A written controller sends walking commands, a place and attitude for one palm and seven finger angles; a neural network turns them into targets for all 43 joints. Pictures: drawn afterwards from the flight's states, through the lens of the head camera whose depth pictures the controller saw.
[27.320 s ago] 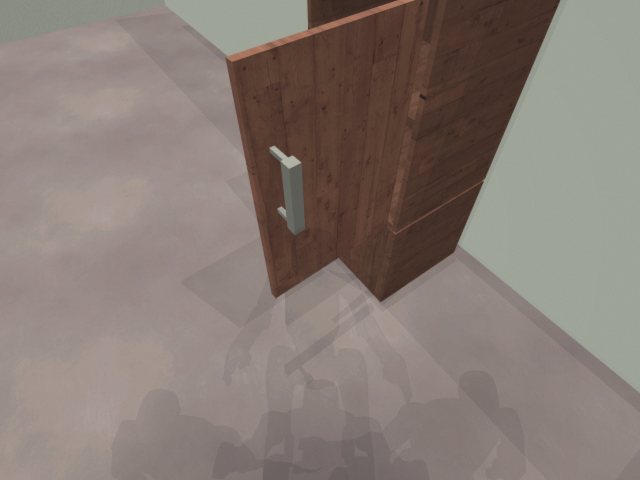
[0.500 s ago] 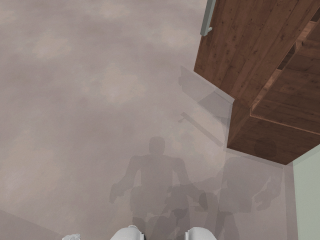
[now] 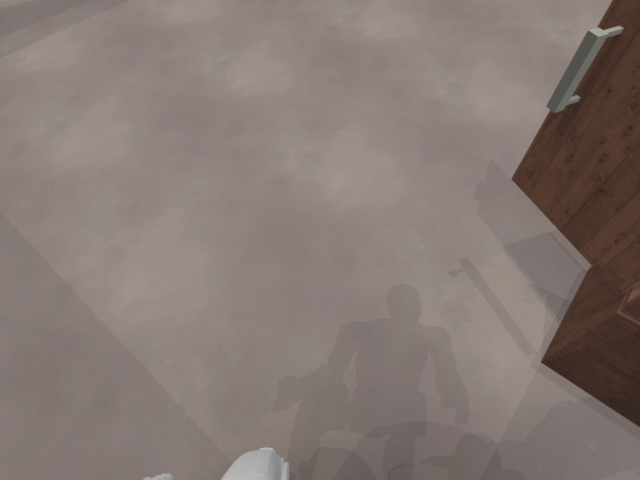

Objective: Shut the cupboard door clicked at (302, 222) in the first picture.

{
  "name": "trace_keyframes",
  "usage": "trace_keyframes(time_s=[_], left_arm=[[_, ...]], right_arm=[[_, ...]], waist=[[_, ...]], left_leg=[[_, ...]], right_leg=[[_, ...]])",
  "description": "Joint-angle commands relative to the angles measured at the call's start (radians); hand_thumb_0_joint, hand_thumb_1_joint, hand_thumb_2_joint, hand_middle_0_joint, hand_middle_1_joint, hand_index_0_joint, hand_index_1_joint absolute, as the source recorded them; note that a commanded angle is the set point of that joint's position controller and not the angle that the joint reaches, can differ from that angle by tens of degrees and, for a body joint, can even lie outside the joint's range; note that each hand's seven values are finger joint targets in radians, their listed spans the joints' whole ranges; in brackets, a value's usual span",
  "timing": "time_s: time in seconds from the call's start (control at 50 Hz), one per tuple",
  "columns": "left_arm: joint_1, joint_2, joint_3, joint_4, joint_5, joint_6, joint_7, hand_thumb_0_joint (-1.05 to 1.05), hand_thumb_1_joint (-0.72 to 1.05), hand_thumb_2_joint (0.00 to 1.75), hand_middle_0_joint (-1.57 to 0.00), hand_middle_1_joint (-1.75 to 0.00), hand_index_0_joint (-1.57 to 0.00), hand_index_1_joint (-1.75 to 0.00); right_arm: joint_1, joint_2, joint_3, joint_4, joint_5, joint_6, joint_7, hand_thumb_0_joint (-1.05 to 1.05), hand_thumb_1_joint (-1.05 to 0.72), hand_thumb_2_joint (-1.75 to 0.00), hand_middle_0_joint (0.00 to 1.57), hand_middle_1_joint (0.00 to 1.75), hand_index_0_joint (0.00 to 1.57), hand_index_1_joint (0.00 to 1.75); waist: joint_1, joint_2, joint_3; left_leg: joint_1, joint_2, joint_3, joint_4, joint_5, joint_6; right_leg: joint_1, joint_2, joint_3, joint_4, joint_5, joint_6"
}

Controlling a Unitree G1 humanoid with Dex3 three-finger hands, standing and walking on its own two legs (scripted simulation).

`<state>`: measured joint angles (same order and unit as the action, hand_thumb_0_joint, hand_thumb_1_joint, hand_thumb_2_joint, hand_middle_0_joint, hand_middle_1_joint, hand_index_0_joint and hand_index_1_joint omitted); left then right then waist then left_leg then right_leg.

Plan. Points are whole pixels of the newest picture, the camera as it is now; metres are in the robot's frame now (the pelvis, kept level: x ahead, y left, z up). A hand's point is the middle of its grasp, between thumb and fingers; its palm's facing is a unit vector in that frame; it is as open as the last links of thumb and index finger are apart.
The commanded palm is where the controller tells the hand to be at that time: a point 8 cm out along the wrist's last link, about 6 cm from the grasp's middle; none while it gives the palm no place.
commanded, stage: walk to a spot facing it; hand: left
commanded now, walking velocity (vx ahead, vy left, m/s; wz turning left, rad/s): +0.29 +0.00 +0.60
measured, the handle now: (583, 70) +0.82 -0.48 +0.01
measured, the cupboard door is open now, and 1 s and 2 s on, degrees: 62 62 62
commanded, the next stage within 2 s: turn to face it in 1.00 s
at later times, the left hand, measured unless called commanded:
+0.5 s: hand (160, 399) +0.23 +0.26 -0.15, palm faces +0.19 -0.96 -0.21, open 7.4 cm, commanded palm none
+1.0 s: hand (186, 377) +0.27 +0.24 -0.17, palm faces +0.52 -0.82 -0.21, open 7.3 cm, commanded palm none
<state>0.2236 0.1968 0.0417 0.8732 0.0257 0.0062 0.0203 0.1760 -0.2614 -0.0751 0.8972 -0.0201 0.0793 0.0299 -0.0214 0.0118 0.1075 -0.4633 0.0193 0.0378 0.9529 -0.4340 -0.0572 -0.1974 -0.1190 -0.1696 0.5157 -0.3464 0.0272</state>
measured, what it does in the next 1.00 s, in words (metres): walks ahead, turning left: left foot, then right foot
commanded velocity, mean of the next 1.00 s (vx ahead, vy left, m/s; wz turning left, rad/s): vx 0.22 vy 0.00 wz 0.53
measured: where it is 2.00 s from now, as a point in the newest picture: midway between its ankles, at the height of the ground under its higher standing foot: (289, 371)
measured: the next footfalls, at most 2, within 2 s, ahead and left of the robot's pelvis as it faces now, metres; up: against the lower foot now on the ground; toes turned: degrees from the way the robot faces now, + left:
left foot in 0.12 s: +0.04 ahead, +0.13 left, +0.00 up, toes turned +10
right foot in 0.60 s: +0.38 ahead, -0.06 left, +0.00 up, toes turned +11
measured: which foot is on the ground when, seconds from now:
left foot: up 0.00-0.10, down 0.12-0.62, up 0.64-1.00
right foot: down 0.00-0.12, up 0.14-0.58, down 0.60-1.00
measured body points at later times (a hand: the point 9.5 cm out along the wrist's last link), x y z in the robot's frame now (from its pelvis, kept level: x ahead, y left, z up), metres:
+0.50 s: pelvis +0.15 +0.04 +0.00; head +0.19 +0.05 +0.45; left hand +0.22 +0.31 -0.13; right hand +0.17 -0.20 -0.15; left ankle +0.00 +0.12 -0.74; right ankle +0.31 -0.08 -0.69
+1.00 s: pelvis +0.34 +0.05 +0.00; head +0.39 +0.10 +0.44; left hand +0.24 +0.28 -0.16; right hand +0.57 -0.12 -0.13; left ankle +0.36 +0.18 -0.70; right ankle +0.34 -0.07 -0.74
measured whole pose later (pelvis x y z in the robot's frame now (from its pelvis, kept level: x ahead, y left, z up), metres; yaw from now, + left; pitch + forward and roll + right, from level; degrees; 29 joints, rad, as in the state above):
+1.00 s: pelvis +0.34 +0.05 +0.00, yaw +31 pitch +2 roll -1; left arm 0.27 0.20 0.05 0.94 0.02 -0.03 0.02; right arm 0.11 -0.24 -0.06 0.90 -0.02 0.04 0.03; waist 0.00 -0.01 0.11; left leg -0.56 0.06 0.10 0.84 -0.28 -0.02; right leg -0.13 -0.10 -0.34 0.46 -0.33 0.01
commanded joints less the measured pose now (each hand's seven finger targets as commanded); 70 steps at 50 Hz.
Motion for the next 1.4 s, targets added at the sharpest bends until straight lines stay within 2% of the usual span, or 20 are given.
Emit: trace_keyframes(time_s=[0.0,0.06,0.08,0.1,0.12,0.28,0.48,0.54,0.56,0.58,0.6,0.62,0.68,0.74,1.0,1.02,1.06,1.08,1.18,1.38], left_arm=[[0.158,0.246,0.081,-0.013,0.012,-0.029,0.004,0.0,0.9,0.9,-0.2,-0.3,-0.2,-0.3],[0.111,0.25,0.082,-0.012,0.002,-0.033,-0.01,0.0,0.9,0.9,-0.2,-0.3,-0.2,-0.3],[0.089,0.219,0.076,-0.026,-0.007,-0.032,-0.017,0.0,0.9,0.9,-0.2,-0.3,-0.2,-0.3],[0.029,0.142,0.051,-0.088,-0.011,-0.032,-0.032,0.0,0.9,0.9,-0.2,-0.3,-0.2,-0.3],[-0.112,0.153,0.041,-0.139,0.001,-0.026,-0.027,0.0,0.9,0.9,-0.2,-0.3,-0.2,-0.3],[-0.042,0.128,0.042,-0.042,0.0,-0.016,-0.048,0.0,0.9,0.9,-0.2,-0.3,-0.2,-0.3],[-0.211,0.115,0.038,-0.109,-0.012,-0.028,-0.057,0.0,0.9,0.9,-0.2,-0.3,-0.2,-0.3],[0.001,0.144,0.056,-0.057,-0.01,-0.042,-0.049,0.0,0.9,0.9,-0.2,-0.3,-0.2,-0.3],[0.173,0.191,0.069,-0.005,-0.002,-0.055,-0.041,0.0,0.9,0.9,-0.2,-0.3,-0.2,-0.3],[0.297,0.309,0.098,0.023,0.017,-0.065,-0.025,0.0,0.9,0.9,-0.2,-0.3,-0.2,-0.3],[0.295,0.311,0.092,0.021,-0.001,-0.06,-0.02,0.0,0.9,0.9,-0.2,-0.3,-0.2,-0.3],[0.193,0.257,0.083,0.0,0.0,-0.056,-0.013,0.0,0.9,0.9,-0.2,-0.3,-0.2,-0.3],[-0.005,0.124,0.046,-0.044,0.0,-0.057,-0.003,0.0,0.9,0.9,-0.2,-0.3,-0.2,-0.3],[-0.012,0.105,0.036,-0.035,0.001,-0.069,-0.002,0.0,0.9,0.9,-0.2,-0.3,-0.2,-0.3],[0.076,0.21,0.067,-0.013,-0.001,-0.047,0.005,0.0,0.9,0.9,-0.2,-0.3,-0.2,-0.3],[0.068,0.213,0.068,-0.02,-0.007,-0.041,0.004,0.0,0.9,0.9,-0.2,-0.3,-0.2,-0.3],[0.034,0.13,0.033,-0.092,-0.02,-0.024,-0.001,0.0,0.9,0.9,-0.2,-0.3,-0.2,-0.3],[0.004,0.155,0.035,-0.104,-0.016,-0.011,0.01,0.0,0.9,0.9,-0.2,-0.3,-0.2,-0.3],[0.099,0.091,0.026,0.018,-0.006,0.02,0.003,0.0,0.9,0.9,-0.2,-0.3,-0.2,-0.3],[0.022,0.074,0.034,0.01,-0.001,0.052,-0.02,0.0,0.9,0.9,-0.2,-0.3,-0.2,-0.3]], right_arm=[[-0.138,-0.033,0.007,-0.127,0.004,-0.056,0.014,0.0,-0.9,-0.9,0.2,0.3,0.2,0.3],[-0.01,-0.058,0.001,-0.089,-0.001,-0.072,0.012,0.0,-0.9,-0.9,0.2,0.3,0.2,0.3],[0.121,-0.132,-0.017,-0.052,-0.004,-0.082,0.006,0.0,-0.9,-0.9,0.2,0.3,0.2,0.3],[0.251,-0.27,-0.055,-0.02,-0.015,-0.086,-0.006,0.0,-0.9,-0.9,0.2,0.3,0.2,0.3],[0.35,-0.281,-0.056,0.023,-0.007,-0.08,-0.02,0.0,-0.9,-0.9,0.2,0.3,0.2,0.3],[0.167,-0.139,0.002,-0.005,0.004,-0.131,-0.049,0.0,-0.9,-0.9,0.2,0.3,0.2,0.3],[0.202,-0.124,-0.003,0.064,-0.007,-0.142,-0.052,0.0,-0.9,-0.9,0.2,0.3,0.2,0.3],[0.158,-0.143,-0.012,0.069,-0.003,-0.138,-0.052,0.0,-0.9,-0.9,0.2,0.3,0.2,0.3],[0.152,-0.127,-0.012,0.067,0.005,-0.141,-0.045,0.0,-0.9,-0.9,0.2,0.3,0.2,0.3],[0.243,-0.045,-0.001,0.056,0.022,-0.146,-0.037,0.0,-0.9,-0.9,0.2,0.3,0.2,0.3],[0.252,-0.036,0.002,0.038,0.021,-0.139,-0.039,0.0,-0.9,-0.9,0.2,0.3,0.2,0.3],[0.235,-0.042,-0.002,0.041,0.015,-0.132,-0.037,0.0,-0.9,-0.9,0.2,0.3,0.2,0.3],[0.143,-0.013,-0.003,0.05,0.004,-0.104,-0.019,0.0,-0.9,-0.9,0.2,0.3,0.2,0.3],[0.162,0.024,0.003,0.052,0.001,-0.063,-0.008,0.0,-0.9,-0.9,0.2,0.3,0.2,0.3],[0.012,-0.036,0.013,-0.071,-0.005,-0.072,0.011,0.0,-0.9,-0.9,0.2,0.3,0.2,0.3],[0.102,-0.085,-0.002,-0.052,-0.009,-0.075,0.009,0.0,-0.9,-0.9,0.2,0.3,0.2,0.3],[0.251,-0.284,-0.04,-0.038,-0.002,-0.081,-0.014,0.0,-0.9,-0.9,0.2,0.3,0.2,0.3],[0.24,-0.264,-0.028,-0.028,0.003,-0.073,-0.027,0.0,-0.9,-0.9,0.2,0.3,0.2,0.3],[0.003,-0.096,0.031,-0.075,-0.003,-0.095,-0.065,0.0,-0.9,-0.9,0.2,0.3,0.2,0.3],[0.016,-0.096,0.014,-0.003,-0.006,-0.072,-0.067,0.0,-0.9,-0.9,0.2,0.3,0.2,0.3]], waist=[[0.096,-0.255,-0.134],[0.014,-0.163,-0.147],[-0.061,0.01,-0.211],[-0.132,0.353,-0.231],[-0.176,0.248,-0.204],[-0.011,0.097,-0.067],[-0.014,0.105,0.023],[0.095,0.042,-0.06],[0.167,-0.054,-0.142],[0.183,-0.356,-0.315],[0.151,-0.4,-0.35],[0.11,-0.33,-0.243],[0.018,-0.13,-0.114],[-0.023,-0.159,-0.094],[-0.011,-0.119,-0.167],[-0.061,-0.046,-0.229],[-0.115,0.322,-0.355],[-0.102,0.143,-0.355],[0.023,0.103,-0.227],[0.013,0.113,-0.078]], left_leg=[[-0.063,0.002,0.068,-0.216,-0.061,0.035],[0.257,-0.04,0.112,-0.462,0.059,0.063],[0.521,0.042,-0.021,-0.564,0.127,0.107],[0.731,0.348,-0.481,-0.591,0.285,0.25],[0.724,0.413,-0.525,-0.618,0.431,0.323],[0.492,0.195,-0.212,-0.67,0.625,0.224],[0.382,0.199,-0.222,-0.714,0.534,0.233],[0.286,0.169,-0.203,-0.505,0.628,0.201],[0.18,0.094,-0.163,-0.276,0.579,0.163],[-0.019,-0.091,-0.075,0.099,0.077,0.106],[-0.071,-0.095,-0.11,0.336,-0.15,0.111],[-0.12,-0.035,-0.139,0.435,-0.076,0.117],[-0.075,0.071,-0.104,0.397,0.103,0.08],[-0.065,0.065,-0.057,0.316,0.136,0.047],[0.109,-0.007,0.082,-0.348,0.207,0.072],[0.304,-0.005,0.059,-0.436,0.403,0.082],[0.615,0.414,-0.499,-0.476,1.263,0.32],[0.574,0.422,-0.426,-0.483,1.119,0.349],[0.326,0.248,-0.18,-0.59,0.716,0.213],[0.257,0.305,-0.069,-0.656,0.411,0.223]], right_leg=[[0.275,-0.26,0.164,-0.104,0.467,-0.144],[0.083,-0.216,0.065,0.031,0.359,-0.084],[-0.108,-0.16,-0.025,0.269,0.279,-0.026],[-0.499,0.005,-0.059,0.576,-0.259,0.05],[-0.616,0.0,0.08,0.688,-0.294,0.028],[-0.513,-0.007,0.135,0.607,0.096,0.049],[-0.337,0.024,0.137,0.193,0.222,0.009],[0.004,0.074,0.122,0.101,0.208,-0.019],[0.243,0.044,0.171,0.022,0.191,-0.041],[0.491,-0.262,0.541,-0.114,0.092,-0.128],[0.42,-0.378,0.734,-0.249,0.042,-0.146],[0.317,-0.352,0.69,-0.275,-0.076,-0.141],[-0.006,-0.262,0.306,-0.266,0.094,-0.108],[-0.07,-0.228,0.116,-0.262,0.374,-0.112],[0.177,-0.261,-0.074,0.082,0.81,-0.09],[0.072,-0.227,-0.102,0.248,0.666,-0.052],[-0.373,0.023,0.021,0.729,-0.39,0.052],[-0.365,0.006,0.133,0.758,-0.351,0.03],[-0.279,0.007,0.195,0.652,-0.056,0.035],[-0.214,0.066,0.133,0.345,-0.062,0.023]])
